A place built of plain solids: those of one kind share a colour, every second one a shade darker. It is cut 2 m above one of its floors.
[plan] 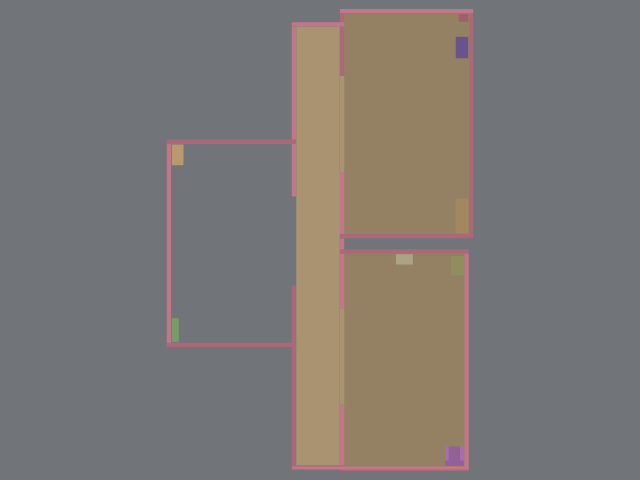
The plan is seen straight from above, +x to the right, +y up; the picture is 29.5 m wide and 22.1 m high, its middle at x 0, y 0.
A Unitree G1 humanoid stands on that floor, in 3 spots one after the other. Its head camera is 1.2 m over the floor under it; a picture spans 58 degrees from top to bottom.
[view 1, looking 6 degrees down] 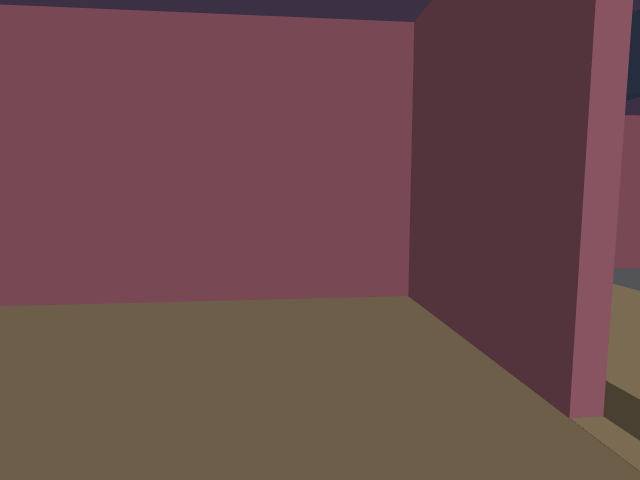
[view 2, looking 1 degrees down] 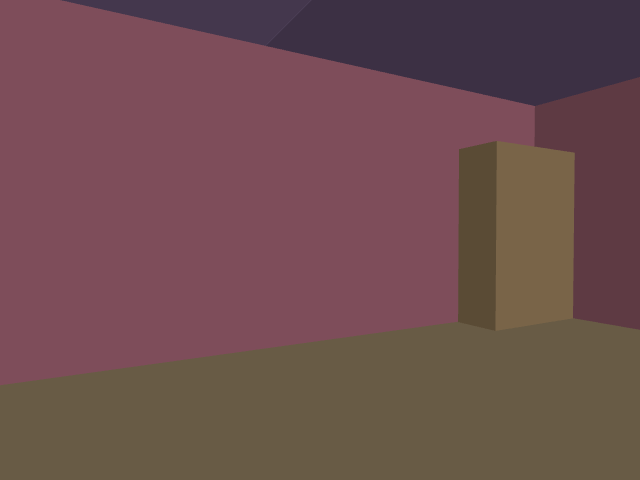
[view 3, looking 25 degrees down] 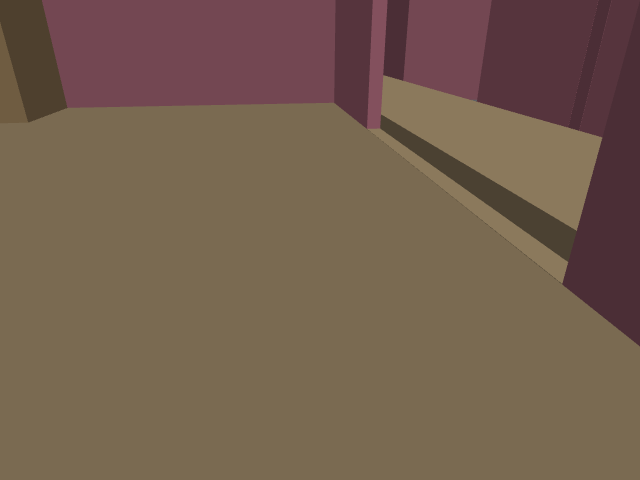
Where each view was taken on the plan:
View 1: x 2.68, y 5.19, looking -96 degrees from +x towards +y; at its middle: wall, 4.97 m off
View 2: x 2.68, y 6.31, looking -29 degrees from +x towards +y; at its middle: wall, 4.78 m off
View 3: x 2.68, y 9.37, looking -98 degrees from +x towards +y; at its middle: floor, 2.84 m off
